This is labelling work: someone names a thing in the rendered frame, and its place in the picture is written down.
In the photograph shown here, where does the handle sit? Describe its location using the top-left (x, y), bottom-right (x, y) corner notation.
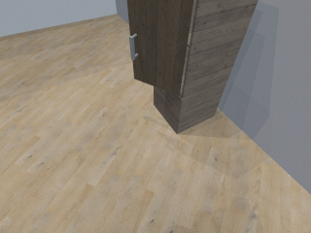
top-left (129, 34), bottom-right (139, 60)

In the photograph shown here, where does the cupboard door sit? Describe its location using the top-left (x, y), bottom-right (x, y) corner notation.
top-left (126, 0), bottom-right (193, 96)

